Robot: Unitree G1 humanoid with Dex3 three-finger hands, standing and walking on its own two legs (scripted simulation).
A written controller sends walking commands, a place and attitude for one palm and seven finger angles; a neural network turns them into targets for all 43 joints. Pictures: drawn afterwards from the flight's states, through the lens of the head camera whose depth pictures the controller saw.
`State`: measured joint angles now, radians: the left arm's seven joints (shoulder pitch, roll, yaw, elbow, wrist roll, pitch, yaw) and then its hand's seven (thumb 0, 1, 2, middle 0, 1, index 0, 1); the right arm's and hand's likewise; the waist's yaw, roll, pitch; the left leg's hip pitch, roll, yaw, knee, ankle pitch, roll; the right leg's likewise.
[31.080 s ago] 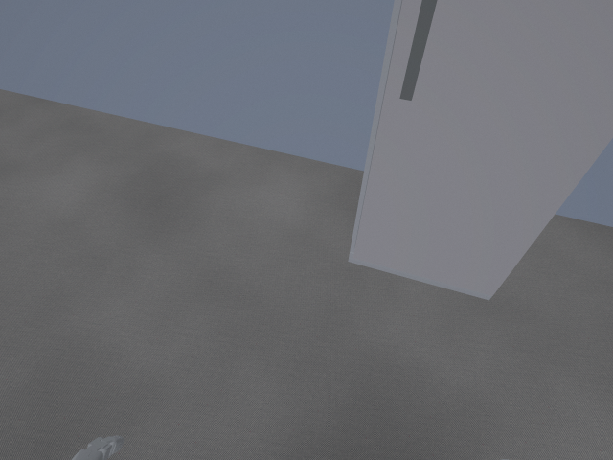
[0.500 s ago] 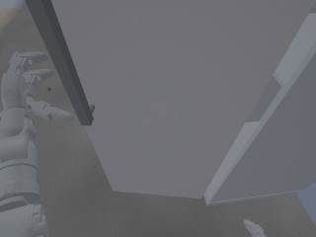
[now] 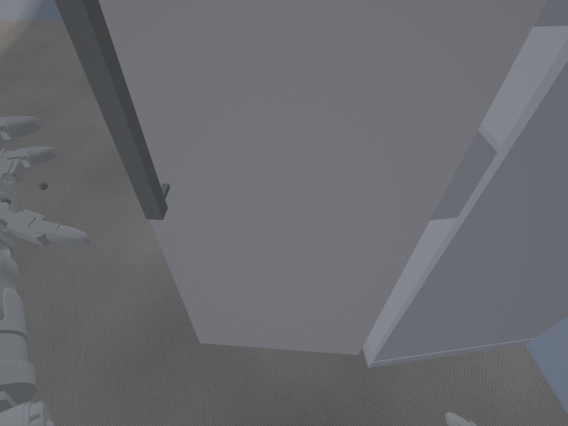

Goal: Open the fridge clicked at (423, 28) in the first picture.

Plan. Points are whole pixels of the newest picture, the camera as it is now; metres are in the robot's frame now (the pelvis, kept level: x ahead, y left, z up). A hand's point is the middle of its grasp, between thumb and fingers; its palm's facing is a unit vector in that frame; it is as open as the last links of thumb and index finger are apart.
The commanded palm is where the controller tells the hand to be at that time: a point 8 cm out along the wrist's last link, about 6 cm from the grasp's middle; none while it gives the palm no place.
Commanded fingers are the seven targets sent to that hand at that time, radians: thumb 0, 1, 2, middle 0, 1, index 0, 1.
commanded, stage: slip the hand off the handle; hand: left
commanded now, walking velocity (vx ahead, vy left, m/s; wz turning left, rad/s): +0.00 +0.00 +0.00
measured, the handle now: (121, 86) +0.44 +0.24 +0.26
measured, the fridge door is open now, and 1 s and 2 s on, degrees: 78 78 78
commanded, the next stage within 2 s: draw the hand back to the body in 0.36 s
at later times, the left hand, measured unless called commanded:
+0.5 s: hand (0, 235) +0.26 +0.32 +0.19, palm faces +0.37 -0.92 -0.12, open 14.7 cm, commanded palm +0.23 +0.35 +0.19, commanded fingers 0.00 -0.55 0.20 -0.25 -1.15 -0.25 -1.15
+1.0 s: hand (14, 284) +0.22 +0.29 +0.17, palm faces +0.12 -0.99 -0.03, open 14.6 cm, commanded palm +0.18 +0.33 +0.19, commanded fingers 0.00 -0.30 0.32 -0.24 -1.00 -0.24 -1.00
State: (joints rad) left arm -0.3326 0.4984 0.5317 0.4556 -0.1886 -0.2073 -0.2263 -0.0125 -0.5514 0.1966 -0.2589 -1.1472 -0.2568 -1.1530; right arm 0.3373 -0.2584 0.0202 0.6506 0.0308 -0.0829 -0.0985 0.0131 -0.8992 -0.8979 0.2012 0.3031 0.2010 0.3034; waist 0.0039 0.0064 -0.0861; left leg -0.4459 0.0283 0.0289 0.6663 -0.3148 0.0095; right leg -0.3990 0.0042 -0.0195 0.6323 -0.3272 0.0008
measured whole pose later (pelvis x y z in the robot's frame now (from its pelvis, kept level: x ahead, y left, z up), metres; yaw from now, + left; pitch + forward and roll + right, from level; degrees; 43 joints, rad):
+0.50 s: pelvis -0.01 -0.01 +0.00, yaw +2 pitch +2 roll -1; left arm -0.16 0.45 0.50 0.23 -0.26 -0.16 -0.26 -0.01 -0.55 0.20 -0.26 -1.15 -0.26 -1.15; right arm 0.23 -0.25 0.07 0.64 0.04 -0.18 -0.13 0.01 -0.90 -0.90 0.20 0.30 0.20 0.30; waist 0.07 0.01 -0.07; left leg -0.39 0.02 -0.01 0.65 -0.29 0.00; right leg -0.33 0.00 -0.06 0.63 -0.33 -0.01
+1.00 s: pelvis -0.01 -0.01 +0.01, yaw +2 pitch -2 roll -1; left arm 0.05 0.45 0.49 0.02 -0.38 0.22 -0.47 -0.01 -0.52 0.21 -0.25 -1.13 -0.25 -1.13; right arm 0.25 -0.28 0.07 0.58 0.08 -0.23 -0.12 0.02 -0.90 -0.90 0.20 0.30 0.20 0.30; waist 0.08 0.04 -0.06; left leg -0.26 0.02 0.00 0.58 -0.27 0.00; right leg -0.20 0.00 -0.05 0.54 -0.30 0.00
